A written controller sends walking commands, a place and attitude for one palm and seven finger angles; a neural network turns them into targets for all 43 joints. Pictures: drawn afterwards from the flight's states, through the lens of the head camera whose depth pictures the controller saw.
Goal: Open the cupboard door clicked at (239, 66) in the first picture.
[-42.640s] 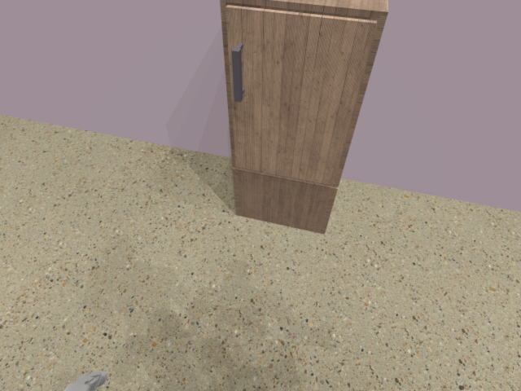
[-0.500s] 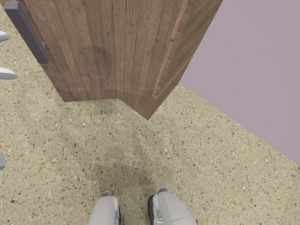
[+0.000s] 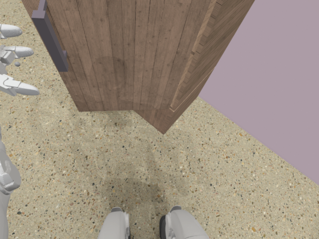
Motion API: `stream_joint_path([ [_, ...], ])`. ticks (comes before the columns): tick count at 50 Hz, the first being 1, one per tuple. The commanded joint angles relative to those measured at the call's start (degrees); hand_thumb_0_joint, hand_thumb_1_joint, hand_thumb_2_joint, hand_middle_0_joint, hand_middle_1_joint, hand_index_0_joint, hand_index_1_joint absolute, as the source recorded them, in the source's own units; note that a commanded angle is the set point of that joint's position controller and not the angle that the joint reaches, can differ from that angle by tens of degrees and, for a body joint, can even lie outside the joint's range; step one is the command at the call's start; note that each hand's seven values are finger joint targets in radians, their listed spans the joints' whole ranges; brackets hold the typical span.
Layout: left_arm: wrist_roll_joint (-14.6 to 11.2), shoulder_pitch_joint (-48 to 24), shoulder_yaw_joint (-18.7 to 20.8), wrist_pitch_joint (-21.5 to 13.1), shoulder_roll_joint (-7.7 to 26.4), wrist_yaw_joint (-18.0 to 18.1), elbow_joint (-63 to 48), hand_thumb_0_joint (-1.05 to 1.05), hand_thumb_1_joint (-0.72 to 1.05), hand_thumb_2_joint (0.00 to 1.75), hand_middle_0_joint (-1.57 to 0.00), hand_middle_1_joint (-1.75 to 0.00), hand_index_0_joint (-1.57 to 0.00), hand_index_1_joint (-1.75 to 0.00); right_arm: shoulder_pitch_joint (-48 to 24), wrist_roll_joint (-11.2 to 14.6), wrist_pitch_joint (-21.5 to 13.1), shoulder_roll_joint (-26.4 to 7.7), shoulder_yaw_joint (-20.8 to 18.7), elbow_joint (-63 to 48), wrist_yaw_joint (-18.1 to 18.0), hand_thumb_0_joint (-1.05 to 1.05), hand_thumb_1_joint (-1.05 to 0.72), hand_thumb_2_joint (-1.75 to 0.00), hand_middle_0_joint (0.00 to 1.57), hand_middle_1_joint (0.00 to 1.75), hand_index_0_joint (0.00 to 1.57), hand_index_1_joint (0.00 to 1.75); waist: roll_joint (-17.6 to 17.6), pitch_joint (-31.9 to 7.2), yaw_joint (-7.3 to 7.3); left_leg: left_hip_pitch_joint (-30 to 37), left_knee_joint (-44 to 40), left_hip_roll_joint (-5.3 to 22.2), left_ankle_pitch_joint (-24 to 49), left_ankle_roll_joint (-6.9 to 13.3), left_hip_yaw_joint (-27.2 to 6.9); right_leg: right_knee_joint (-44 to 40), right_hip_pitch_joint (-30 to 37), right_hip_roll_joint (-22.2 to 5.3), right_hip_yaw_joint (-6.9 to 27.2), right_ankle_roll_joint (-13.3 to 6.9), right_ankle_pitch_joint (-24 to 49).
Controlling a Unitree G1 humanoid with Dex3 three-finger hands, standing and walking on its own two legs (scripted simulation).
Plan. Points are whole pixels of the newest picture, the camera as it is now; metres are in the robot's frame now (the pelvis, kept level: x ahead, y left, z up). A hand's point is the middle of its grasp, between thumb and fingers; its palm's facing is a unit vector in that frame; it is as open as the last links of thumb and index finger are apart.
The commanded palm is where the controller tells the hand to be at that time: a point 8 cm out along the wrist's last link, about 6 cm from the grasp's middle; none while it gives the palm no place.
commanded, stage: move the hooked fingers beside the handle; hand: left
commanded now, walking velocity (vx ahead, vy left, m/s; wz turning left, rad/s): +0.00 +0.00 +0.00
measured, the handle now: (54, 39) +0.57 +0.23 +0.08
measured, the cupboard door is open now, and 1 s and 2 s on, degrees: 45 45 46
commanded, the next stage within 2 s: slide the fingers in behind the handle in 0.42 s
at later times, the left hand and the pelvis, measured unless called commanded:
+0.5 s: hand (15, 58) +0.51 +0.30 +0.08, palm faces +0.06 -1.00 +0.00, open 14.0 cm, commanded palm +0.50 +0.33 +0.07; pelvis +0.00 +0.00 -0.01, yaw -1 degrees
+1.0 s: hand (31, 59) +0.51 +0.27 +0.08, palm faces +0.04 -1.00 -0.01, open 14.0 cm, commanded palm +0.49 +0.30 +0.07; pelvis +0.01 +0.00 +0.00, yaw -1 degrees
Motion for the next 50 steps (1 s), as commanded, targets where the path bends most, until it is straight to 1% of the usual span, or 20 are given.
stream_joint_path([
  [1, -0.1, -26.1, 1.3, -4.4, 17.8, 1.4, -11.6, 0.0, -0.5, 0.3, -0.3, -1.2, -0.3, -1.2, 11.2, -0.2, -1.0, -11.3, -4.1, -1.2, -1.1, 0.0, -0.9, -0.9, 0.2, 0.3, 0.2, 0.3, 13.1, -26.1, -1.71, 26.0, -6.5, 0.4, 24.1, -1.6, -4.4, -3.8, 2.2, 1.6, 0.7, -1.9, 11.1],
  [4, 0.4, -26.6, 4.0, -4.3, 22.2, 2.0, -11.7, 0.0, -0.5, 0.3, -0.3, -1.2, -0.3, -1.2, 11.4, -0.2, -1.2, -11.8, -4.0, -1.6, -1.4, 0.0, -0.9, -0.9, 0.2, 0.3, 0.2, 0.3, 13.0, -28.6, -1.13, 24.6, -6.1, 0.2, 24.7, -1.4, -4.2, -3.2, 5.0, 1.6, 1.0, -1.9, 12.7],
  [6, 0.8, -27.0, 3.4, -4.0, 21.9, 2.0, -11.7, 0.0, -0.5, 0.3, -0.3, -1.2, -0.3, -1.2, 11.5, -0.2, -1.1, -11.5, -3.8, -1.7, -1.3, 0.0, -0.9, -0.9, 0.2, 0.3, 0.2, 0.3, 13.5, -29.8, -1.25, 24.6, -5.7, 0.2, 25.1, -1.2, -3.9, -3.1, 5.3, 1.5, 1.2, -1.7, 13.4],
  [9, 0.9, -24.4, 5.8, -3.3, 25.3, 1.3, -10.6, 0.0, -0.5, 0.3, -0.3, -1.2, -0.3, -1.2, 11.8, -0.2, -1.1, -11.9, -3.9, -2.1, -1.4, 0.0, -0.9, -0.9, 0.2, 0.3, 0.2, 0.3, 12.1, -31.0, -0.76, 22.7, -5.1, 0.2, 26.7, -0.8, -3.3, -2.7, 8.1, 1.7, 1.5, -1.5, 16.3],
  [12, 0.9, -24.0, 4.8, -2.3, 24.6, 0.1, -10.1, 0.0, -0.5, 0.3, -0.3, -1.2, -0.3, -1.2, 12.1, 0.1, -0.7, -11.6, -3.6, -2.1, -1.3, 0.0, -0.9, -0.9, 0.2, 0.3, 0.2, 0.3, 12.7, -29.5, -1.05, 21.4, -5.1, 0.2, 26.3, -0.5, -2.8, -3.0, 8.2, 1.8, 1.6, -1.4, 17.0],
  [13, 0.5, -23.0, 4.8, -2.4, 24.0, -0.4, -10.0, 0.0, -0.5, 0.3, -0.3, -1.2, -0.3, -1.2, 12.2, 0.1, -0.6, -11.5, -3.7, -2.4, -1.3, 0.0, -0.9, -0.9, 0.2, 0.3, 0.2, 0.3, 13.8, -29.5, -0.42, 22.4, -5.0, 0.1, 27.5, -0.7, -2.9, -2.8, 7.8, 2.0, 1.4, -1.7, 17.2],
  [17, -0.2, -23.6, 4.4, -1.7, 23.6, -1.4, -8.7, 0.0, -0.5, 0.3, -0.3, -1.2, -0.3, -1.2, 12.6, 0.2, -0.5, -11.9, -3.7, -1.8, -1.3, 0.0, -0.9, -0.9, 0.2, 0.3, 0.2, 0.3, 10.3, -27.1, -2.02, 19.1, -4.9, 0.4, 24.0, -0.1, -2.7, -3.5, 7.1, 2.0, 1.6, -1.2, 15.6],
  [19, -0.7, -23.7, 5.7, -2.2, 25.1, -2.0, -9.5, 0.0, -0.5, 0.3, -0.3, -1.2, -0.3, -1.2, 12.9, 0.2, -0.8, -11.9, -3.9, -1.8, -1.4, 0.0, -0.9, -0.9, 0.2, 0.3, 0.2, 0.3, 11.4, -29.4, -1.38, 19.5, -4.6, 0.2, 25.1, -0.1, -2.4, -3.1, 8.5, 2.1, 1.9, -1.3, 17.0],
  [22, -0.2, -23.7, 5.5, -2.2, 25.4, -2.0, -9.3, 0.0, -0.5, 0.3, -0.3, -1.2, -0.3, -1.2, 13.1, 0.2, -0.8, -11.8, -3.8, -1.4, -1.4, 0.0, -0.9, -0.9, 0.2, 0.3, 0.2, 0.3, 11.2, -28.1, -1.78, 18.8, -4.4, 0.4, 24.4, 0.0, -2.5, -3.1, 7.4, 2.1, 1.8, -1.2, 16.1],
  [24, -0.1, -23.5, 6.7, -3.0, 26.8, -1.9, -12.1, 0.0, -0.5, 0.3, -0.3, -1.2, -0.3, -1.2, 13.5, -0.1, -0.8, -12.0, -4.1, -1.4, -1.2, 0.0, -0.9, -0.9, 0.2, 0.3, 0.2, 0.3, 14.7, -31.5, -0.59, 22.9, -4.4, 0.4, 28.6, -0.6, -3.0, -2.4, 6.8, 2.1, 1.5, -1.6, 17.4],
  [25, -0.1, -21.8, 5.3, -2.8, 24.4, -2.1, -11.0, 0.0, -0.5, 0.3, -0.3, -1.2, -0.3, -1.2, 13.4, 0.0, -0.7, -11.8, -4.1, -1.5, -1.0, 0.0, -0.9, -0.9, 0.2, 0.3, 0.2, 0.3, 15.9, -31.0, -0.77, 24.4, -4.3, 0.5, 29.5, -0.9, -3.1, -2.5, 5.0, 2.2, 1.1, -1.7, 17.0],
  [26, -0.1, -22.2, 5.5, -2.8, 24.8, -2.0, -11.0, 0.0, -0.5, 0.3, -0.3, -1.2, -0.3, -1.2, 13.4, -0.1, -0.6, -11.9, -4.1, -1.3, -1.0, 0.0, -0.9, -0.9, 0.2, 0.3, 0.2, 0.3, 14.3, -29.6, -0.98, 23.9, -4.2, 0.7, 29.0, -0.9, -3.3, -2.6, 4.4, 2.2, 1.0, -1.6, 16.4],
  [31, -1.0, -23.9, 3.5, -2.4, 21.2, -1.7, -12.8, 0.0, -0.5, 0.3, -0.3, -1.2, -0.3, -1.2, 13.4, -0.1, -0.4, -11.8, -4.2, -1.0, -0.8, 0.0, -0.9, -0.9, 0.2, 0.3, 0.2, 0.3, 15.0, -29.7, -1.68, 26.7, -4.7, 0.9, 29.2, -1.2, -4.2, -3.0, 2.2, 2.3, 0.4, -1.6, 14.9],
  [33, -1.2, -23.2, 3.7, -2.7, 20.7, -1.1, -14.8, 0.0, -0.5, 0.3, -0.3, -1.2, -0.3, -1.2, 13.5, -0.2, -0.4, -11.8, -4.4, -1.3, -0.7, 0.0, -0.9, -0.9, 0.2, 0.3, 0.2, 0.3, 16.7, -31.5, -0.97, 29.5, -4.7, 1.0, 32.7, -1.7, -4.7, -2.6, 1.5, 2.4, 0.0, -1.9, 15.2],
  [36, -1.1, -25.2, 1.1, -2.8, 16.7, 0.4, -16.7, 0.0, -0.5, 0.3, -0.3, -1.2, -0.3, -1.2, 13.3, -0.4, -0.3, -11.3, -4.6, -0.6, -0.4, 0.0, -0.9, -0.9, 0.2, 0.3, 0.2, 0.3, 16.9, -30.8, -1.84, 32.3, -5.0, 1.4, 34.3, -2.6, -5.6, -3.1, -0.7, 2.3, -0.5, -1.6, 14.0],
  [39, -1.4, -22.7, 2.3, -2.5, 16.7, 1.6, -16.6, 0.0, -0.5, 0.3, -0.3, -1.2, -0.3, -1.2, 13.3, -0.4, -0.1, -11.3, -4.7, -1.0, -0.2, 0.0, -0.9, -0.9, 0.2, 0.3, 0.2, 0.3, 16.7, -32.0, -0.78, 32.6, -5.3, 1.3, 36.3, -2.8, -5.4, -3.2, 1.2, 2.3, -0.5, -1.8, 15.3],
  [40, -1.5, -21.9, 2.0, -2.3, 15.7, 2.1, -16.0, 0.0, -0.5, 0.3, -0.3, -1.2, -0.3, -1.2, 13.3, -0.5, 0.0, -11.0, -4.7, -1.1, -0.1, 0.0, -0.9, -0.9, 0.2, 0.3, 0.2, 0.3, 14.4, -31.2, -0.89, 31.3, -5.4, 1.2, 35.3, -2.4, -5.2, -3.4, 2.3, 2.4, -0.5, -1.7, 15.7],
  [42, -0.9, -21.8, 1.7, -1.7, 15.7, 3.0, -14.8, 0.0, -0.5, 0.3, -0.3, -1.2, -0.3, -1.2, 12.8, -0.4, 0.0, -10.9, -4.4, -1.3, 0.0, 0.0, -0.9, -0.9, 0.2, 0.3, 0.2, 0.3, 13.3, -27.9, -1.06, 28.5, -6.1, 1.0, 32.0, -2.0, -4.7, -3.6, 2.9, 2.3, -0.5, -1.6, 15.1],
  [49, -1.0, -19.9, 1.9, -4.3, 14.0, 5.1, -18.8, 0.0, -0.5, 0.3, -0.3, -1.2, -0.3, -1.2, 12.2, -0.5, 0.0, -10.4, -4.8, -2.2, 0.5, 0.0, -0.9, -0.9, 0.2, 0.3, 0.2, 0.3, 13.8, -30.7, 0.21, 30.8, -6.5, 0.9, 34.8, -2.5, -4.3, -3.6, 5.5, 2.4, -0.1, -1.8, 17.1],
  [50, -1.4, -19.3, 0.6, -4.5, 11.5, 5.0, -18.6, 0.0, -0.5, 0.3, -0.3, -1.2, -0.3, -1.2, 12.0, -0.5, -0.1, -10.1, -4.8, -2.3, 0.6, 0.0, -0.9, -0.9, 0.2, 0.3, 0.2, 0.3, 13.4, -30.5, -0.2, 30.7, -6.2, 0.8, 34.7, -2.3, -4.0, -3.7, 5.4, 2.4, 0.0, -1.7, 17.5],
])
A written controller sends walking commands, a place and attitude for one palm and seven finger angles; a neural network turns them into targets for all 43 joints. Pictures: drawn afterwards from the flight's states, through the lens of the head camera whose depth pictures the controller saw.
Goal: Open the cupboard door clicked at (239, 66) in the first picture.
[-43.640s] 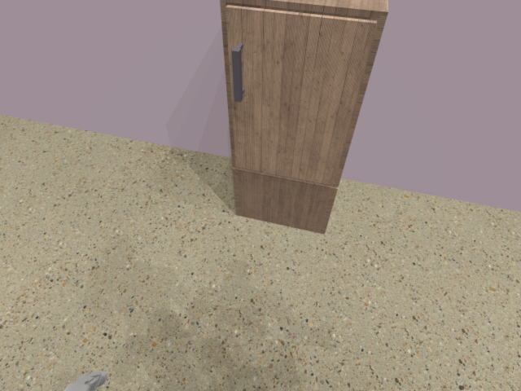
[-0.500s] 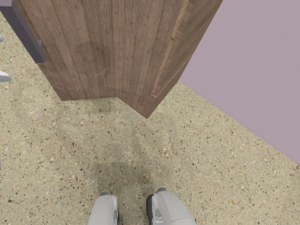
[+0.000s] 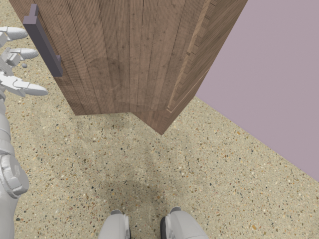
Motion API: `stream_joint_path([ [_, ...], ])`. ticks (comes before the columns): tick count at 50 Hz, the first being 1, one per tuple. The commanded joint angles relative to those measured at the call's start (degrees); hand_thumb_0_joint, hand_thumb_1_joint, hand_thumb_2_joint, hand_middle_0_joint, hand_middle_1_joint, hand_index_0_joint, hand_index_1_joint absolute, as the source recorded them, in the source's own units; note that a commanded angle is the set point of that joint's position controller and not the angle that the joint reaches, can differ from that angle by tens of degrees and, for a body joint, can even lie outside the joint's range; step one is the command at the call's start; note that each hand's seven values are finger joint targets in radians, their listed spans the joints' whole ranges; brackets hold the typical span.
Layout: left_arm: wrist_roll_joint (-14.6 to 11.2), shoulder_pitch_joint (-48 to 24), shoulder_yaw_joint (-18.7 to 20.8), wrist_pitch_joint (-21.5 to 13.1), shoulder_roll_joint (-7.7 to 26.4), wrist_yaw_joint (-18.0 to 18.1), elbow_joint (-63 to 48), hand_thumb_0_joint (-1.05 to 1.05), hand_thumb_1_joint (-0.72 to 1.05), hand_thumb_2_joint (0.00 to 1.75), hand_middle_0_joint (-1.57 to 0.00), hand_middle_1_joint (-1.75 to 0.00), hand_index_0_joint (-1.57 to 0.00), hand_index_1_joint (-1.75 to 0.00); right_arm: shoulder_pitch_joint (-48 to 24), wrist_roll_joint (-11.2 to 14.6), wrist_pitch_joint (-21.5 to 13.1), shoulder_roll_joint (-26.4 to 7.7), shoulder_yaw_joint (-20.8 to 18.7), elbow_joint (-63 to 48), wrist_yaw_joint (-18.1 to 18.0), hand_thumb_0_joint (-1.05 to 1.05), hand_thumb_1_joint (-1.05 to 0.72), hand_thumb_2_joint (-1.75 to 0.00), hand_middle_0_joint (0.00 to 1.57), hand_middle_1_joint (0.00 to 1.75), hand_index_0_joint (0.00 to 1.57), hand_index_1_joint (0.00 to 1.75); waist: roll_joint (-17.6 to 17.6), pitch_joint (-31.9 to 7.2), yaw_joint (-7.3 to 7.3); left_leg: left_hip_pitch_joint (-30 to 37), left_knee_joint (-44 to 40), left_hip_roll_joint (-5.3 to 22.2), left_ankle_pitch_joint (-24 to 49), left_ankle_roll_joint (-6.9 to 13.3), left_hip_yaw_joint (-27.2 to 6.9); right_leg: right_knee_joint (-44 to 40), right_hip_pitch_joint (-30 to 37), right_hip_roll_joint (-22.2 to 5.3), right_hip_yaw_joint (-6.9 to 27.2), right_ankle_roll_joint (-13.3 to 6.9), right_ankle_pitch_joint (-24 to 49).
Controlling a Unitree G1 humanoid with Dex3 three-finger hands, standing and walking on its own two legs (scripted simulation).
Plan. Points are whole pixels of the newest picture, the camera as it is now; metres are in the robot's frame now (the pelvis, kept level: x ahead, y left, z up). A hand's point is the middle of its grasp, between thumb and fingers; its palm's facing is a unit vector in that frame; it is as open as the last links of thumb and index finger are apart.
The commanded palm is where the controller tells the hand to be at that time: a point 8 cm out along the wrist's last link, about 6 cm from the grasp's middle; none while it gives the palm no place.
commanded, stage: slide the fingers in behind the handle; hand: left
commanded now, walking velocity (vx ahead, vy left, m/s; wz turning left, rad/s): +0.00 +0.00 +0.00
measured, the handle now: (47, 44) +0.56 +0.24 +0.08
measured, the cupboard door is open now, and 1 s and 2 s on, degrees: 45 46 45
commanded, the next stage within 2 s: close the thumb around the handle in 1.12 s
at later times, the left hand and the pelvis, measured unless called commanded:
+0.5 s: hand (37, 68) +0.49 +0.24 +0.08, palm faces +0.06 -1.00 +0.01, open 14.0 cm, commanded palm +0.47 +0.28 +0.07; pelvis -0.01 -0.01 +0.00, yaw +1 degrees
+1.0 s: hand (48, 67) +0.50 +0.23 +0.07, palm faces +0.05 -1.00 +0.01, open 14.0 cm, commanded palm +0.48 +0.26 +0.07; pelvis +0.00 -0.01 +0.00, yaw +1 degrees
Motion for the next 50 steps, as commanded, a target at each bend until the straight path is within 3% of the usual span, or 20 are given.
stream_joint_path([
  [1, -2.0, -19.6, 1.3, -5.3, 14.8, 0.5, -12.6, 0.0, -0.5, 0.3, -0.3, -1.2, -0.3, -1.2, 10.6, 0.0, -0.7, -11.6, -5.1, -1.8, -0.6, 0.0, -0.9, -0.9, 0.2, 0.3, 0.2, 0.3, 10.5, -28.2, 0.93, 29.1, -6.5, 0.3, 33.9, -2.3, -4.4, -3.5, 6.6, 2.0, -0.8, -2.1, 17.5],
  [3, -2.4, -20.8, 0.4, -5.3, 13.4, 0.3, -11.1, 0.0, -0.5, 0.3, -0.3, -1.2, -0.3, -1.2, 10.4, 0.1, -0.7, -11.6, -5.0, -1.5, -0.8, 0.0, -0.9, -0.9, 0.2, 0.3, 0.2, 0.3, 8.7, -25.8, 0.02, 26.9, -6.8, 0.1, 30.7, -1.7, -4.2, -3.6, 6.8, 1.9, -0.7, -2.1, 16.9],
  [6, -1.9, -21.1, 0.4, -4.6, 14.1, 0.6, -9.0, 0.0, -0.5, 0.3, -0.3, -1.2, -0.3, -1.2, 10.0, 0.3, -0.7, -11.8, -4.9, -1.6, -0.9, 0.0, -0.9, -0.9, 0.2, 0.3, 0.2, 0.3, 7.9, -23.8, 0.17, 23.6, -7.4, -0.3, 25.1, -1.3, -3.6, -4.1, 7.4, 1.6, -0.2, -1.9, 14.8],
  [14, -1.6, -25.5, -0.1, -7.7, 13.9, 1.6, -11.8, 0.0, -0.5, 0.3, -0.3, -1.2, -0.3, -1.2, 9.7, 0.1, -1.7, -11.5, -5.0, -0.6, -1.2, 0.0, -0.9, -0.9, 0.2, 0.3, 0.2, 0.3, 10.0, -28.0, -0.09, 24.9, -6.3, -0.5, 25.1, -1.3, -3.7, -3.0, 7.5, 1.3, 0.6, -2.0, 15.2],
  [17, -1.5, -24.4, -0.3, -6.8, 13.8, 1.5, -9.5, 0.0, -0.5, 0.3, -0.3, -1.2, -0.3, -1.2, 9.4, 0.3, -1.8, -11.5, -4.8, -0.5, -1.3, 0.0, -0.9, -0.9, 0.2, 0.3, 0.2, 0.3, 9.3, -26.1, -0.1, 22.6, -6.5, -0.6, 22.7, -1.0, -3.3, -3.5, 8.3, 1.2, 0.8, -1.9, 14.4],
  [19, -1.3, -24.7, -0.3, -6.5, 14.0, 1.7, -10.7, 0.0, -0.5, 0.3, -0.3, -1.2, -0.3, -1.2, 9.5, 0.2, -1.8, -11.6, -5.0, -0.6, -1.4, 0.0, -0.9, -0.9, 0.2, 0.3, 0.2, 0.3, 10.7, -27.9, 0.27, 24.3, -6.5, -0.6, 23.9, -1.2, -3.4, -3.3, 7.9, 1.1, 0.7, -2.0, 14.9],
  [20, -1.2, -25.2, -2.0, -6.2, 12.1, 1.8, -10.7, 0.0, -0.5, 0.3, -0.3, -1.2, -0.3, -1.2, 9.4, 0.3, -1.8, -11.4, -4.9, -0.5, -1.4, 0.0, -0.9, -0.9, 0.2, 0.3, 0.2, 0.3, 11.2, -27.5, -0.17, 24.5, -6.5, -0.7, 23.5, -1.2, -3.4, -3.4, 7.1, 1.1, 0.6, -2.0, 14.4],
  [22, -1.1, -25.1, -1.1, -5.7, 13.0, 2.4, -9.9, 0.0, -0.5, 0.3, -0.3, -1.2, -0.3, -1.2, 9.4, 0.3, -1.9, -11.5, -4.9, -0.5, -1.4, 0.0, -0.9, -0.9, 0.2, 0.3, 0.2, 0.3, 9.3, -25.7, -0.24, 22.6, -6.8, -0.7, 21.4, -0.9, -3.3, -3.8, 7.5, 1.2, 0.7, -1.9, 13.3],
  [24, -1.3, -26.0, -0.2, -6.1, 13.8, 3.1, -11.4, 0.0, -0.5, 0.3, -0.3, -1.2, -0.3, -1.2, 9.6, 0.2, -2.0, -11.6, -4.9, -0.6, -1.4, 0.0, -0.9, -0.9, 0.2, 0.3, 0.2, 0.3, 9.3, -27.7, 0.08, 23.2, -6.8, -0.7, 22.7, -1.0, -3.5, -3.4, 8.5, 1.1, 0.7, -1.9, 14.4],
  [25, -1.3, -26.2, -2.4, -6.2, 10.9, 3.0, -11.7, 0.0, -0.5, 0.3, -0.3, -1.2, -0.3, -1.2, 9.5, 0.2, -2.2, -11.2, -5.0, -0.6, -1.2, 0.0, -0.9, -0.9, 0.2, 0.3, 0.2, 0.3, 10.3, -28.1, -0.48, 24.1, -6.6, -0.8, 23.1, -1.0, -3.2, -3.6, 8.0, 1.1, 0.8, -1.8, 14.7],
  [26, -1.4, -24.8, -1.3, -6.4, 11.6, 3.2, -11.6, 0.0, -0.5, 0.3, -0.3, -1.2, -0.3, -1.2, 9.8, 0.1, -2.3, -11.3, -5.1, -0.4, -1.2, 0.0, -0.9, -0.9, 0.2, 0.3, 0.2, 0.3, 9.3, -28.5, 0.17, 23.9, -6.4, -0.7, 23.8, -1.0, -3.3, -3.5, 8.7, 1.2, 0.8, -1.9, 15.3],
  [28, -1.8, -24.8, -2.0, -6.5, 10.3, 3.2, -10.7, 0.0, -0.5, 0.3, -0.3, -1.2, -0.3, -1.2, 9.9, 0.1, -2.3, -11.2, -5.0, -0.2, -1.2, 0.0, -0.9, -0.9, 0.2, 0.3, 0.2, 0.3, 8.0, -26.8, -0.56, 22.7, -6.3, -0.8, 23.6, -0.8, -3.1, -3.5, 8.9, 1.3, 0.8, -1.9, 15.8],
  [32, -1.5, -24.8, -2.5, -6.4, 9.8, 3.3, -11.3, 0.0, -0.5, 0.3, -0.3, -1.2, -0.3, -1.2, 10.0, 0.1, -2.4, -11.2, -5.2, 0.0, -1.0, 0.0, -0.9, -0.9, 0.2, 0.3, 0.2, 0.3, 8.7, -27.6, -0.22, 23.2, -6.5, -0.8, 23.9, -0.9, -3.0, -3.6, 9.1, 1.2, 0.9, -1.9, 16.2],
  [36, -1.7, -25.5, -5.0, -6.8, 5.7, 3.7, -12.3, 0.0, -0.5, 0.3, -0.3, -1.2, -0.3, -1.2, 9.9, 0.0, -2.5, -10.8, -5.5, 0.6, -0.6, 0.0, -0.9, -0.9, 0.2, 0.3, 0.2, 0.3, 9.7, -27.4, -0.72, 25.8, -6.3, -0.6, 25.2, -1.2, -3.6, -3.4, 6.6, 1.3, 0.3, -2.0, 15.6],
  [38, -1.5, -25.4, -4.0, -7.0, 7.3, 4.0, -11.5, 0.0, -0.5, 0.3, -0.3, -1.2, -0.3, -1.2, 10.2, 0.0, -2.5, -11.0, -5.4, 0.6, -0.8, 0.0, -0.9, -0.9, 0.2, 0.3, 0.2, 0.3, 8.3, -26.4, -0.83, 24.8, -6.4, -0.6, 24.9, -1.1, -3.7, -3.4, 7.1, 1.4, 0.3, -2.1, 15.6],
  [41, -1.1, -26.0, -5.2, -6.8, 5.6, 4.4, -10.5, 0.0, -0.5, 0.3, -0.3, -1.2, -0.3, -1.2, 10.0, 0.0, -2.6, -10.9, -5.5, 1.0, -0.6, 0.0, -0.9, -0.9, 0.2, 0.3, 0.2, 0.3, 9.4, -25.8, -0.89, 25.5, -6.7, -0.6, 23.9, -1.3, -4.0, -3.6, 5.2, 1.3, 0.1, -2.2, 13.9],
  [44, -0.9, -25.7, -4.4, -7.0, 6.6, 4.7, -10.6, 0.0, -0.5, 0.3, -0.3, -1.2, -0.3, -1.2, 10.1, -0.1, -2.6, -10.9, -5.5, 1.0, -0.6, 0.0, -0.9, -0.9, 0.2, 0.3, 0.2, 0.3, 9.8, -27.0, -0.57, 26.7, -6.6, -0.5, 26.1, -1.6, -4.3, -3.2, 5.4, 1.2, 0.0, -2.3, 15.0],
  [45, -0.9, -26.6, -6.2, -6.9, 4.6, 4.7, -10.7, 0.0, -0.5, 0.3, -0.3, -1.2, -0.3, -1.2, 9.9, -0.1, -2.6, -10.7, -5.4, 1.0, -0.6, 0.0, -0.9, -0.9, 0.2, 0.3, 0.2, 0.3, 10.2, -26.1, -1.11, 27.0, -6.6, -0.4, 26.3, -1.7, -4.4, -3.2, 4.4, 1.2, -0.1, -2.3, 14.8],
  [48, -1.4, -24.8, -2.2, -7.0, 8.4, 5.3, -10.8, 0.0, -0.5, 0.3, -0.3, -1.2, -0.3, -1.2, 10.4, -0.2, -2.5, -11.1, -5.5, 0.7, -0.7, 0.0, -0.9, -0.9, 0.2, 0.3, 0.2, 0.3, 8.5, -28.3, 0.1, 26.4, -6.2, -0.6, 27.8, -1.5, -4.2, -2.8, 6.8, 1.2, 0.0, -2.3, 16.4],
  [50, -1.1, -26.5, -2.8, -6.7, 8.0, 5.7, -10.2, 0.0, -0.5, 0.3, -0.3, -1.2, -0.3, -1.2, 9.9, -0.1, -2.5, -10.7, -5.2, 0.6, -0.7, 0.0, -0.9, -0.9, 0.2, 0.3, 0.2, 0.3, 8.2, -27.5, -0.47, 24.4, -6.1, -0.7, 26.3, -1.3, -3.8, -2.7, 7.3, 1.1, 0.3, -1.9, 16.6],
])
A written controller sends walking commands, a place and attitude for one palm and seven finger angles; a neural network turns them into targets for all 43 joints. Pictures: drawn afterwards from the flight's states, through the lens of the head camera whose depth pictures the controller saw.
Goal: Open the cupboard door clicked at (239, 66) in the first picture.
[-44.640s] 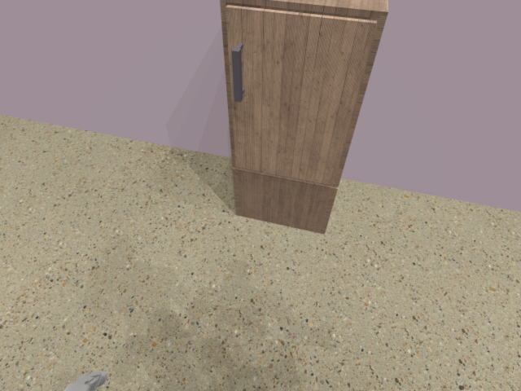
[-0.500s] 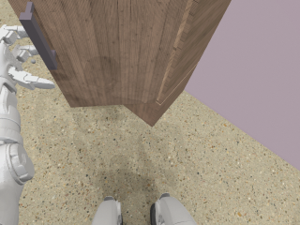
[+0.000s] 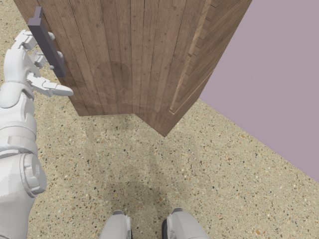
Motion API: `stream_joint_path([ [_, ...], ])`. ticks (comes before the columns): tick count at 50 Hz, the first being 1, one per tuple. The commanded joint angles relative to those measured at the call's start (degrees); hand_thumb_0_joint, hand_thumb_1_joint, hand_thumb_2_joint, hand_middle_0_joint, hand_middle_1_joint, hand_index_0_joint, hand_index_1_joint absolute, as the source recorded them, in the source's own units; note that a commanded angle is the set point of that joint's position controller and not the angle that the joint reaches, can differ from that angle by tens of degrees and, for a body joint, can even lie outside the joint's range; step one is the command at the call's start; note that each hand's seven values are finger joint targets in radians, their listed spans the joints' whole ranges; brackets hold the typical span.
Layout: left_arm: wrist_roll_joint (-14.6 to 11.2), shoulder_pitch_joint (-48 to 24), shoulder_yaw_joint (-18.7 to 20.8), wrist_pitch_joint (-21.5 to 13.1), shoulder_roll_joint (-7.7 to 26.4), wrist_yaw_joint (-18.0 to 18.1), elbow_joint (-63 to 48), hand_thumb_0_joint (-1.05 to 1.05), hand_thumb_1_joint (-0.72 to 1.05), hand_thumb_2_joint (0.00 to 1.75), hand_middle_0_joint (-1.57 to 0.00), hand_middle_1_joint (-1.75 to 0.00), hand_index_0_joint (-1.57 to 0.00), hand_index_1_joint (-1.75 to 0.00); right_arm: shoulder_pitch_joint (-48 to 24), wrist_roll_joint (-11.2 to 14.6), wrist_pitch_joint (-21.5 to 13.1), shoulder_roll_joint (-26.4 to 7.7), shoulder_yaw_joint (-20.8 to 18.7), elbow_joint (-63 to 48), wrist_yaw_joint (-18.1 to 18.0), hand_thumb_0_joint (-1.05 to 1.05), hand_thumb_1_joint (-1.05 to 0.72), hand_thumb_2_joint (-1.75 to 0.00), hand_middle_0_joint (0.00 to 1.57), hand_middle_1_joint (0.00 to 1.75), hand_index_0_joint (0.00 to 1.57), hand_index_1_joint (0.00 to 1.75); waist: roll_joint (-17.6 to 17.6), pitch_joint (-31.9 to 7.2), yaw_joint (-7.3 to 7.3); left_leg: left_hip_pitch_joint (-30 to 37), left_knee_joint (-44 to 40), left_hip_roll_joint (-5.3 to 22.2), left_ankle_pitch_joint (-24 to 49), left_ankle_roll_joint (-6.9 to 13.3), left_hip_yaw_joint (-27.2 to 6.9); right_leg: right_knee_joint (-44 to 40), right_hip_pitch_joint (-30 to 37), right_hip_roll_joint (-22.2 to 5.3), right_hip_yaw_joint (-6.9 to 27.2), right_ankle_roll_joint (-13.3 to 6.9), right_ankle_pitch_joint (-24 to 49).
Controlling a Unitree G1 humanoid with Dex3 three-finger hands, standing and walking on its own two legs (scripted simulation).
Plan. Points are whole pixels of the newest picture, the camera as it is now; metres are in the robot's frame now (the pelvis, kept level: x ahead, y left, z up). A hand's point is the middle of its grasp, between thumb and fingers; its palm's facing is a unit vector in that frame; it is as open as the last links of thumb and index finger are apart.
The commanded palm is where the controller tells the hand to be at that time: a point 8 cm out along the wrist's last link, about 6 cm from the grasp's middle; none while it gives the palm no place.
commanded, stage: slide the fingers in behind the handle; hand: left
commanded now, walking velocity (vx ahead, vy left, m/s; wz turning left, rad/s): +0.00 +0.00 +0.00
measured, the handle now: (51, 45) +0.56 +0.24 +0.08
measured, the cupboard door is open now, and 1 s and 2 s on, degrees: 46 45 83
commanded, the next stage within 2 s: close the thumb around the handle in 0.12 s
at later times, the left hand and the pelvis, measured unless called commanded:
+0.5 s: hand (49, 66) +0.50 +0.23 +0.07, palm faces +0.06 -1.00 +0.00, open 11.7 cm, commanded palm +0.48 +0.26 +0.07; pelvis +0.00 +0.00 +0.00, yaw +0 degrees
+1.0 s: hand (52, 65) +0.51 +0.22 +0.08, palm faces +0.05 -1.00 +0.00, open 6.9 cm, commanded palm +0.49 +0.26 +0.07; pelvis +0.00 +0.00 +0.00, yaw +0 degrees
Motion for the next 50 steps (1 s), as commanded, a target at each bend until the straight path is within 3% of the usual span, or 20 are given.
stream_joint_path([
  [1, -0.5, -23.7, 4.1, -3.6, 16.9, 1.0, -10.6, 0.0, -0.5, 0.3, -0.3, -1.2, -0.3, -1.2, 10.6, 0.0, -0.8, -10.8, -4.0, -2.5, -0.9, 0.0, -0.9, -0.9, 0.2, 0.3, 0.2, 0.3, 6.9, -26.7, -0.54, 22.4, -6.4, -0.3, 25.7, -0.7, -3.3, -4.3, 8.7, 1.6, 0.6, -1.3, 17.7],
  [4, 1.1, -24.3, 5.2, -4.5, 19.7, 1.9, -13.4, 0.0, -0.5, 0.3, -0.3, -1.2, -0.3, -1.2, 10.4, -0.1, -0.6, -10.7, -3.9, -3.5, -0.9, 0.0, -0.9, -0.9, 0.2, 0.3, 0.2, 0.3, 10.3, -29.3, 0.26, 23.6, -6.1, -0.3, 28.0, -0.9, -3.1, -3.4, 9.3, 1.4, 0.9, -1.4, 19.2],
  [5, 1.2, -24.6, 3.1, -4.6, 17.1, 2.1, -13.5, 0.0, -0.5, 0.3, -0.3, -1.2, -0.3, -1.2, 10.2, -0.1, -0.6, -10.4, -3.9, -3.4, -0.8, 0.0, -0.9, -0.9, 0.2, 0.3, 0.2, 0.3, 11.1, -28.6, -0.47, 25.1, -6.1, -0.1, 29.0, -1.1, -3.3, -3.6, 7.7, 1.5, 0.6, -1.4, 19.1],
  [9, 0.3, -23.6, 3.9, -5.4, 17.1, 1.7, -15.5, 0.0, -0.5, 0.3, -0.3, -1.2, -0.3, -1.2, 10.8, -0.2, -0.4, -10.8, -4.4, -3.4, -0.6, 0.0, -0.9, -0.9, 0.2, 0.3, 0.2, 0.3, 10.0, -32.0, -0.36, 27.6, -5.6, 0.2, 32.5, -1.3, -3.5, -3.5, 8.8, 1.8, 0.7, -1.3, 21.0],
  [11, -0.6, -21.9, 3.3, -4.3, 15.4, 0.9, -12.8, 0.0, -0.5, 0.3, -0.3, -1.2, -0.3, -1.2, 10.7, 0.0, -0.3, -10.7, -4.2, -3.1, -0.6, 0.0, -0.9, -0.9, 0.2, 0.3, 0.2, 0.3, 8.5, -29.8, -0.68, 25.5, -5.9, 0.1, 30.7, -1.1, -3.0, -3.9, 9.4, 1.8, 0.5, -1.2, 21.0],
  [14, -0.6, -19.7, 4.4, -2.8, 16.9, 0.0, -10.7, 0.0, -0.33, 0.37, -0.31, -1.22, -0.31, -1.22, 11.0, 0.2, 0.1, -11.0, -4.2, -3.3, -0.8, 0.0, -0.9, -0.9, 0.2, 0.3, 0.2, 0.3, 7.2, -27.9, 0.0, 22.8, -6.4, -0.1, 28.7, -0.7, -2.5, -4.4, 10.8, 1.7, 0.7, -1.1, 21.0],
  [16, -0.4, -21.1, 2.9, -2.3, 15.9, -0.2, -11.0, 0.0, -0.22, 0.42, -0.32, -1.23, -0.32, -1.23, 10.9, 0.3, 0.1, -10.8, -4.1, -3.4, -0.9, 0.0, -0.9, -0.9, 0.2, 0.3, 0.2, 0.3, 6.9, -26.2, -0.87, 22.0, -6.7, -0.2, 26.7, -0.4, -2.4, -4.9, 10.3, 1.7, 0.9, -1.0, 20.1],
  [19, -0.5, -22.5, 4.2, -3.8, 17.4, 0.2, -14.0, 0.0, -0.05, 0.49, -0.33, -1.25, -0.33, -1.25, 11.0, 0.1, 0.0, -10.8, -4.2, -3.4, -0.9, 0.0, -0.9, -0.9, 0.2, 0.3, 0.2, 0.3, 9.2, -28.2, -0.15, 24.1, -6.5, -0.1, 28.3, -0.8, -2.8, -4.5, 9.8, 1.7, 0.9, -1.3, 20.1],
  [22, -0.8, -23.2, 2.9, -4.7, 15.7, 0.2, -13.2, 0.0, 0.12, 0.56, -0.34, -1.27, -0.34, -1.27, 10.7, 0.1, -0.3, -10.7, -4.3, -2.8, -0.9, 0.0, -0.9, -0.9, 0.2, 0.3, 0.2, 0.3, 7.8, -27.0, -1.19, 24.0, -6.3, 0.0, 27.0, -0.8, -3.1, -4.6, 8.4, 1.8, 0.8, -1.2, 18.7],
  [23, -1.0, -25.4, 1.2, -5.1, 13.9, 0.1, -14.2, 0.0, 0.17, 0.59, -0.35, -1.27, -0.35, -1.27, 10.8, 0.0, -0.4, -10.5, -4.2, -2.5, -0.9, 0.0, -0.9, -0.9, 0.2, 0.3, 0.2, 0.3, 9.9, -26.8, -1.71, 25.5, -6.4, 0.0, 27.9, -0.9, -3.3, -4.4, 7.3, 1.8, 0.6, -1.5, 18.6],
  [25, -0.8, -23.6, 2.1, -5.1, 14.3, 0.1, -13.9, 0.0, 0.28, 0.64, -0.36, -1.28, -0.36, -1.28, 10.9, -0.1, -0.6, -10.7, -4.5, -2.2, -0.7, 0.0, -0.9, -0.9, 0.2, 0.3, 0.2, 0.3, 10.9, -28.7, -0.75, 26.9, -6.2, 0.0, 28.5, -1.2, -3.4, -4.5, 7.2, 1.8, 0.6, -1.5, 18.3],
  [28, -0.7, -20.7, 3.5, -3.8, 16.1, 0.1, -10.6, 0.0, 0.45, 0.71, -0.37, -1.3, -0.37, -1.3, 11.1, 0.1, -0.2, -11.0, -4.2, -2.5, -0.9, 0.0, -0.9, -0.9, 0.2, 0.3, 0.2, 0.3, 7.5, -26.5, -0.57, 23.7, -6.5, -0.1, 27.6, -0.7, -3.1, -4.5, 8.9, 1.8, 0.6, -1.5, 19.0],
  [30, -0.3, -22.2, 1.8, -3.2, 14.6, 0.2, -12.0, 0.0, 0.56, 0.76, -0.38, -1.31, -0.38, -1.31, 10.5, 0.2, -0.2, -10.7, -4.2, -2.9, -0.8, 0.0, -0.9, -0.9, 0.2, 0.3, 0.2, 0.3, 9.8, -27.1, -0.67, 24.2, -6.7, -0.3, 26.7, -0.8, -2.9, -4.7, 8.3, 1.6, 0.6, -1.3, 18.3],
  [33, -0.1, -22.2, 2.9, -2.9, 16.3, 0.6, -10.2, 0.0, 0.73, 0.83, -0.39, -1.33, -0.39, -1.33, 10.6, 0.1, -0.2, -10.9, -4.0, -3.1, -1.0, 0.0, -0.9, -0.9, 0.2, 0.3, 0.2, 0.3, 7.9, -24.7, -1.14, 22.0, -6.8, -0.3, 24.5, -0.4, -2.7, -5.0, 8.4, 1.7, 0.8, -1.4, 17.4],
  [36, 0.3, -22.3, 3.3, -2.9, 17.5, 0.4, -10.1, 0.0, 0.9, 0.9, -0.4, -1.35, -0.4, -1.35, 10.5, 0.2, -0.3, -11.0, -3.9, -3.5, -1.1, 0.0, -0.9, -0.9, 0.2, 0.3, 0.2, 0.3, 6.7, -26.1, -0.99, 20.4, -6.6, -0.4, 23.8, -0.3, -2.5, -4.7, 10.2, 1.5, 1.2, -1.2, 18.2],
  [39, 0.0, -23.5, 3.2, -4.1, 17.1, 0.1, -12.6, 0.0, 0.9, 0.9, -0.4, -1.35, -0.4, -1.35, 10.6, 0.0, -0.5, -10.9, -4.0, -3.4, -1.0, 0.0, -0.9, -0.9, 0.2, 0.3, 0.2, 0.3, 10.4, -28.4, -0.36, 24.1, -6.4, -0.1, 26.7, -0.8, -3.0, -4.1, 8.5, 1.6, 0.9, -1.4, 18.3],
  [43, -0.7, -23.5, 3.2, -3.8, 15.8, 0.7, -10.9, 0.0, 0.9, 0.9, -0.4, -1.35, -0.4, -1.35, 10.7, 0.0, -0.6, -10.9, -4.0, -3.2, -1.0, 0.0, -0.9, -0.9, 0.2, 0.3, 0.2, 0.3, 7.2, -26.5, -1.23, 22.5, -6.4, -0.1, 24.9, -0.6, -3.2, -4.4, 7.9, 1.7, 0.7, -1.3, 17.1],
  [45, -0.2, -24.0, 3.4, -3.7, 16.5, 1.1, -11.4, 0.0, 0.9, 0.9, -0.4, -1.35, -0.4, -1.35, 10.8, 0.1, -0.5, -10.9, -4.1, -3.1, -1.0, 0.0, -0.9, -0.9, 0.2, 0.3, 0.2, 0.3, 7.1, -27.9, -0.95, 22.3, -6.4, -0.2, 24.5, -0.6, -3.1, -4.4, 8.8, 1.6, 0.8, -1.2, 17.2],
  [48, 0.5, -24.4, 3.8, -3.4, 17.7, 1.4, -9.9, 0.0, 0.9, 0.9, -0.4, -1.35, -0.4, -1.35, 10.8, 0.1, -0.5, -11.0, -3.8, -3.0, -1.2, 0.0, -0.9, -0.9, 0.2, 0.3, 0.2, 0.3, 7.5, -25.3, -1.27, 20.5, -6.4, -0.3, 22.9, -0.4, -3.0, -4.3, 8.1, 1.6, 1.0, -1.3, 16.2],
  [50, 0.8, -25.3, 1.9, -3.2, 15.8, 1.5, -9.5, 0.0, 0.9, 0.9, -0.4, -1.35, -0.4, -1.35, 10.6, 0.2, -0.7, -10.8, -3.8, -2.9, -1.2, 0.0, -0.9, -0.9, 0.2, 0.3, 0.2, 0.3, 8.4, -25.0, -1.82, 21.1, -6.7, -0.3, 21.8, -0.5, -3.0, -4.7, 6.9, 1.4, 0.9, -1.2, 15.0],
])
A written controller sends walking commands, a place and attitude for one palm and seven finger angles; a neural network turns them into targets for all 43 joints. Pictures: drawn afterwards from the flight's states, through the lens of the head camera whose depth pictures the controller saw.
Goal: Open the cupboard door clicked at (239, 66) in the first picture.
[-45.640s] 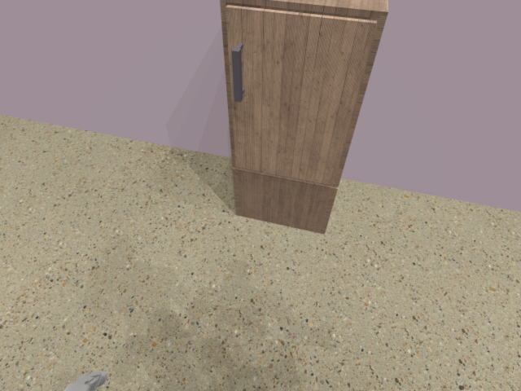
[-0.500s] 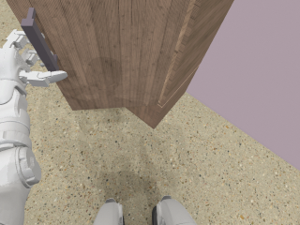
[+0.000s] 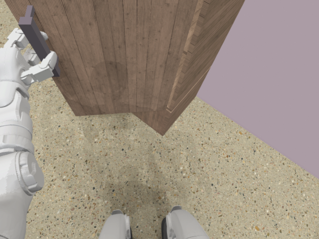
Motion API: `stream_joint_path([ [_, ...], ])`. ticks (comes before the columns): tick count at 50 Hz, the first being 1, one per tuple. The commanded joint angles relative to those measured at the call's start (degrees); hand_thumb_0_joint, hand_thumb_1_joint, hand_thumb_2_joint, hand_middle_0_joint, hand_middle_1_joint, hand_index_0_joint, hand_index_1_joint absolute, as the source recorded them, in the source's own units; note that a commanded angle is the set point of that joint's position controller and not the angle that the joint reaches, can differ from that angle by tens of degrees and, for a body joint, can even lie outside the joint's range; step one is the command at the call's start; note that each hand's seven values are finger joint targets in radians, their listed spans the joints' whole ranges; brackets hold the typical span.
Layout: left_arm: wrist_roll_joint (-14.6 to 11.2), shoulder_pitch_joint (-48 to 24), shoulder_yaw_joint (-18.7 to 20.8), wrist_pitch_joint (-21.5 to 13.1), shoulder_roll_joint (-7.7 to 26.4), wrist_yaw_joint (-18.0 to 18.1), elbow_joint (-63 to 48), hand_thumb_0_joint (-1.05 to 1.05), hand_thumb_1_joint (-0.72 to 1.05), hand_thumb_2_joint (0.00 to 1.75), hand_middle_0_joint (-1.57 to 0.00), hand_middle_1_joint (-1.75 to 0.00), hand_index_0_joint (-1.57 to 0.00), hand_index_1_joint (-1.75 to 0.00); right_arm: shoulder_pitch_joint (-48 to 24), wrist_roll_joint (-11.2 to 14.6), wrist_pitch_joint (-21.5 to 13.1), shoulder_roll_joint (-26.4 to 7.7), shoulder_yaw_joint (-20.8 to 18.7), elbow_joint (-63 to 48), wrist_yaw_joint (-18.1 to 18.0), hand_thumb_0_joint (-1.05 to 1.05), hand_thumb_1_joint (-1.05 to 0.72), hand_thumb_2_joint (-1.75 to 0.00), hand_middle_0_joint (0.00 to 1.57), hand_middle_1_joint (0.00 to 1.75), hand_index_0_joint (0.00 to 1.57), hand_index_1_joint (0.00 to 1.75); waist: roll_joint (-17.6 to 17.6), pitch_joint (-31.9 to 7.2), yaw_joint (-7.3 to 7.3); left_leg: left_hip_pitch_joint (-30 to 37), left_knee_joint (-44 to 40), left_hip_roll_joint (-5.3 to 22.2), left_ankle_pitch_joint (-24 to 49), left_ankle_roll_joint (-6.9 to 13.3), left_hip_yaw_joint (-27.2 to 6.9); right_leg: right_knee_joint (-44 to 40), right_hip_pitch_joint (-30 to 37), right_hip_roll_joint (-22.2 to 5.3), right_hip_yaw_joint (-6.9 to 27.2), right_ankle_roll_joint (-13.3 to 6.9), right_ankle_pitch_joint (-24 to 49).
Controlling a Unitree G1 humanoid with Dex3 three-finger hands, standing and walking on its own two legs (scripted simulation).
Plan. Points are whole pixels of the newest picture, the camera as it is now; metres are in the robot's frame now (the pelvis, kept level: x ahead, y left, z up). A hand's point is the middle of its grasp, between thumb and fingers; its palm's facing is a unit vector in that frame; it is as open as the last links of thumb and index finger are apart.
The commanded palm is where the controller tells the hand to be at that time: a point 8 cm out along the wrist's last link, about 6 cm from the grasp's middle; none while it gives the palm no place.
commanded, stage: pull the door open along its arc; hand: left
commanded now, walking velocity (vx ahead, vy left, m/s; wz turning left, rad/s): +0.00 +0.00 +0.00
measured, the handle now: (44, 44) +0.57 +0.24 +0.08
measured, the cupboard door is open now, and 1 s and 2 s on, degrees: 45 83 83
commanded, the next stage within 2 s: open thumb and fingers to let go in 1.00 s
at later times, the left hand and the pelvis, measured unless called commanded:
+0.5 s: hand (53, 98) +0.42 +0.20 +0.08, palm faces +0.01 -1.00 +0.01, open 6.9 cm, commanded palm +0.36 +0.25 +0.08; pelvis +0.02 +0.00 +0.02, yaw -1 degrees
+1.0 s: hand (96, 153) +0.30 +0.11 +0.08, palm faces +0.46 -0.89 +0.02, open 7.0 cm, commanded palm +0.24 +0.16 +0.08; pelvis +0.02 -0.04 +0.02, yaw +3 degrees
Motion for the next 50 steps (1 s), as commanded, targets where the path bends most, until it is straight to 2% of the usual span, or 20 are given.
stream_joint_path([
  [1, 0.0, -24.1, 1.2, -3.1, 15.9, 1.0, -11.1, 0.0, 0.9, 0.9, -0.4, -1.35, -0.4, -1.35, 10.1, -0.1, -1.2, -11.0, -4.4, -2.2, -1.0, 0.0, -0.9, -0.9, 0.2, 0.3, 0.2, 0.3, 8.0, -26.1, -0.52, 21.9, -6.9, -0.4, 22.1, -0.5, -3.7, -5.2, 8.0, 1.2, 0.3, -1.2, 14.9],
  [6, -0.7, -18.7, 1.9, -3.6, 15.4, 0.5, -14.5, 0.0, 0.9, 0.9, -0.4, -1.35, -0.4, -1.35, 10.1, -0.1, -0.9, -10.7, -4.6, -3.3, -0.6, 0.0, -0.9, -0.9, 0.2, 0.3, 0.2, 0.3, 8.8, -30.5, 1.41, 25.4, -7.1, -0.4, 27.3, -0.9, -3.4, -4.8, 10.4, 1.4, 0.1, -1.3, 18.3],
  [9, -1.8, -13.9, 2.1, -3.6, 14.5, 0.1, -17.4, 0.0, 0.9, 0.9, -0.4, -1.35, -0.4, -1.35, 9.3, 0.2, -0.7, -10.5, -4.8, -4.2, -0.2, 0.0, -0.9, -0.9, 0.2, 0.3, 0.2, 0.3, 9.9, -30.6, 2.81, 26.5, -7.7, -0.4, 29.8, -1.1, -2.8, -5.2, 12.2, 1.6, 0.0, -1.4, 20.2],
  [11, -2.7, -9.7, 2.1, -3.3, 13.6, 0.0, -20.3, 0.0, 0.9, 0.9, -0.4, -1.35, -0.4, -1.35, 8.8, 0.6, -0.5, -10.4, -5.0, -5.1, 0.0, 0.0, -0.9, -0.9, 0.2, 0.3, 0.2, 0.3, 7.8, -30.9, 3.51, 26.0, -8.2, -0.5, 30.5, -0.8, -2.3, -5.6, 15.1, 1.8, 0.1, -1.4, 22.1],
  [16, -5.6, 3.8, 1.0, -2.5, 8.2, 0.1, -27.0, 0.0, 0.9, 0.9, -0.4, -1.35, -0.4, -1.35, 6.1, 1.5, -0.6, -9.6, -5.6, -7.6, 0.4, 0.0, -0.9, -0.9, 0.2, 0.3, 0.2, 0.3, 4.1, -27.9, 5.51, 23.4, -10.4, -1.0, 28.5, -0.4, -0.6, -7.1, 20.2, 1.6, 0.3, -1.2, 24.0],
  [20, -8.0, 16.5, -0.2, -2.5, 3.5, 0.9, -36.1, 0.0, 0.9, 0.9, -0.4, -1.35, -0.4, -1.35, 3.5, 2.0, -1.4, -8.6, -6.0, -9.7, 1.0, 0.0, -0.9, -0.9, 0.2, 0.3, 0.2, 0.3, 4.8, -26.8, 7.75, 24.5, -11.9, -1.2, 31.8, -0.5, 0.3, -7.5, 23.7, 1.3, 0.4, -1.4, 27.3],
  [22, -9.1, 23.8, -1.6, -2.1, 0.3, 1.4, -39.9, 0.0, 0.9, 0.9, -0.4, -1.35, -0.4, -1.35, 1.8, 2.3, -1.9, -8.3, -6.0, -10.9, 1.4, 0.0, -0.9, -0.9, 0.2, 0.3, 0.2, 0.3, 2.7, -23.8, 8.5, 23.2, -12.8, -1.3, 31.0, -0.5, 0.7, -7.8, 24.8, 1.1, 0.2, -1.4, 27.6],
  [24, -9.7, 30.2, -2.4, -2.3, -2.0, 2.1, -45.7, 0.0, 0.9, 0.9, -0.4, -1.35, -0.4, -1.35, 0.3, 2.4, -2.7, -7.7, -6.1, -11.9, 1.6, 0.0, -0.9, -0.9, 0.2, 0.3, 0.2, 0.3, 3.8, -23.7, 9.27, 24.2, -13.2, -1.3, 32.9, -0.5, 0.9, -7.6, 25.8, 0.9, 0.3, -1.4, 29.1],
  [25, -12.7, 30.6, 4.1, -1.7, -3.2, 9.6, -49.9, 0.0, 0.9, 0.9, -0.4, -1.35, -0.4, -1.35, -1.7, 2.0, -3.4, -5.9, -6.1, -12.2, 1.7, 0.0, -0.9, -0.9, 0.2, 0.3, 0.2, 0.3, 2.4, -22.5, 13.64, 22.1, -14.0, -1.6, 31.9, -1.4, 0.9, -7.7, 26.0, 0.8, -0.7, -1.3, 27.6],
  [26, -11.6, 35.4, -0.8, -0.8, -9.2, 13.3, -50.9, 0.0, 0.9, 0.9, -0.4, -1.35, -0.4, -1.35, -2.6, 2.0, -4.1, -5.7, -6.0, -12.3, 2.2, 0.0, -0.9, -0.9, 0.2, 0.3, 0.2, 0.3, 3.2, -20.4, 11.96, 22.8, -14.6, -1.5, 30.8, -1.9, 1.0, -7.7, 25.0, 0.9, -1.1, -1.2, 25.7],
  [27, -11.2, 37.5, -2.4, -0.8, -11.7, 15.7, -54.2, 0.0, 0.9, 0.9, -0.4, -1.35, -0.4, -1.35, -3.3, 2.0, -4.5, -5.6, -6.0, -12.5, 2.6, 0.0, -0.9, -0.9, 0.2, 0.3, 0.2, 0.3, 2.9, -19.4, 11.63, 23.3, -14.8, -1.4, 30.3, -2.2, 0.9, -7.9, 24.2, 0.7, -1.4, -1.2, 24.7],
  [31, -6.8, 46.2, -3.3, -0.7, -13.7, 25.1, -61.7, 0.0, 0.9, 0.9, -0.4, -1.35, -0.4, -1.35, -6.2, 0.6, -4.6, -4.7, -5.9, -13.2, 3.0, 0.0, -0.9, -0.9, 0.2, 0.3, 0.2, 0.3, -1.1, -19.0, 12.61, 21.4, -14.7, -2.0, 27.0, -2.0, 1.3, -6.8, 27.4, 0.0, -0.9, -1.5, 25.5],
  [33, -4.0, 48.6, -5.7, -1.0, -15.6, 29.4, -65.3, 0.0, 0.9, 0.9, -0.4, -1.35, -0.4, -1.35, -7.7, -0.1, -4.5, -4.1, -5.7, -13.3, 2.9, 0.0, -0.9, -0.9, 0.2, 0.3, 0.2, 0.3, -2.1, -18.0, 12.86, 21.2, -14.6, -2.0, 24.7, -1.8, 0.9, -6.8, 27.5, -0.2, -0.4, -1.7, 23.4],
  [34, -2.7, 50.3, -7.7, -0.7, -18.0, 31.3, -66.2, 0.0, 0.9, 0.9, -0.4, -1.35, -0.4, -1.35, -8.9, -0.3, -4.2, -3.4, -5.5, -13.5, 2.9, 0.0, -0.9, -0.9, 0.2, 0.3, 0.2, 0.3, -0.4, -16.7, 12.97, 21.3, -14.9, -2.2, 23.2, -1.9, 1.2, -7.0, 27.1, -0.5, -0.4, -1.8, 22.3],
  [36, -0.7, 52.3, -10.2, 0.0, -20.6, 34.9, -68.2, 0.0, 0.9, 0.9, -0.4, -1.35, -0.4, -1.35, -10.3, -0.9, -3.8, -2.8, -5.2, -13.5, 2.7, 0.0, -0.9, -0.9, 0.2, 0.3, 0.2, 0.3, -0.6, -16.2, 13.03, 21.5, -14.8, -2.4, 21.5, -1.9, 1.2, -7.4, 27.2, -0.8, -0.1, -1.8, 21.3],
  [40, 1.8, 54.1, -14.0, 1.3, -25.0, 41.4, -71.6, 0.0, 0.9, 0.9, -0.4, -1.35, -0.4, -1.35, -12.6, -1.7, -3.2, -1.7, -5.0, -13.3, 1.8, 0.0, -0.9, -0.9, 0.2, 0.3, 0.2, 0.3, -3.2, -14.9, 12.66, 21.2, -14.4, -2.8, 17.8, -1.7, 0.8, -9.2, 27.8, -1.2, 0.8, -1.6, 18.5],
  [43, 3.5, 57.3, -17.2, 2.6, -27.1, 43.3, -71.7, 0.0, 0.9, 0.9, -0.4, -1.35, -0.4, -1.35, -13.0, -2.1, -2.9, -1.4, -4.7, -12.9, 1.3, 0.0, -0.9, -0.9, 0.2, 0.3, 0.2, 0.3, -4.7, -13.5, 11.75, 20.9, -14.3, -3.0, 16.4, -1.6, 0.6, -10.9, 28.6, -1.5, 1.7, -1.5, 18.3],
  [46, 5.4, 59.4, -20.6, 2.8, -28.5, 43.6, -75.7, 0.0, 0.9, 0.9, -0.4, -1.35, -0.4, -1.35, -13.3, -2.4, -3.0, -0.8, -4.7, -13.3, 0.9, 0.0, -0.9, -0.9, 0.2, 0.3, 0.2, 0.3, -2.0, -14.5, 11.64, 22.1, -14.4, -3.2, 17.2, -1.6, 1.0, -11.1, 30.1, -2.1, 2.5, -1.4, 21.1],
  [48, 6.4, 58.6, -23.9, 3.2, -30.6, 43.5, -75.2, 0.0, 0.9, 0.9, -0.4, -1.35, -0.4, -1.35, -13.0, -2.7, -3.4, -0.8, -4.6, -13.2, 0.7, 0.0, -0.9, -0.9, 0.2, 0.3, 0.2, 0.3, -4.5, -12.7, 9.98, 21.6, -13.9, -3.1, 16.6, -1.3, 0.6, -11.9, 29.4, -2.5, 2.9, -1.0, 22.0],
  [50, 6.9, 57.3, -26.5, 2.9, -32.6, 43.5, -75.5, 0.0, 0.9, 0.9, -0.4, -1.35, -0.4, -1.35, -13.7, -2.9, -3.8, -0.6, -4.6, -13.0, 0.5, 0.0, -0.9, -0.9, 0.2, 0.3, 0.2, 0.3, -4.1, -11.5, 9.45, 21.3, -13.5, -3.1, 15.2, -1.4, 0.4, -12.4, 28.4, -3.2, 3.7, -0.6, 21.5],
])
